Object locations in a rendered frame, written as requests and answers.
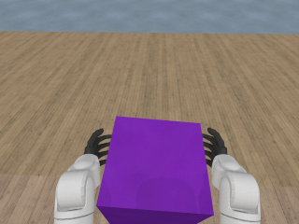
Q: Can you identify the carton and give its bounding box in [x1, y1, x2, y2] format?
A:
[96, 116, 214, 224]

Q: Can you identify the robot left forearm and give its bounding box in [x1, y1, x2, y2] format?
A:
[53, 154, 101, 224]

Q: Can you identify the robot right forearm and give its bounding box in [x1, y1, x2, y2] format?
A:
[211, 154, 261, 224]

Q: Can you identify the right robot hand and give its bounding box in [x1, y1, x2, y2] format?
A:
[202, 127, 228, 168]

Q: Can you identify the left robot hand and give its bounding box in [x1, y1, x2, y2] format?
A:
[84, 128, 112, 166]

